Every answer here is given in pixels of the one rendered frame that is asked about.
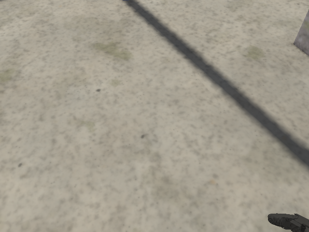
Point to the right robot hand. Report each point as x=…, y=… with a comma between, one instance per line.
x=295, y=223

